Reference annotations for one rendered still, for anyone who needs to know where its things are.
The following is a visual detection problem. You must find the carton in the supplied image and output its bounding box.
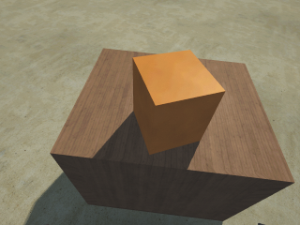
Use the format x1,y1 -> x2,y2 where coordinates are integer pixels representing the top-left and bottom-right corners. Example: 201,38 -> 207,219
132,50 -> 226,155

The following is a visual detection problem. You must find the pedestal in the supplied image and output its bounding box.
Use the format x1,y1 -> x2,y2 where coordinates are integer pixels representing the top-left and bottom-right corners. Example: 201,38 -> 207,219
50,48 -> 295,221

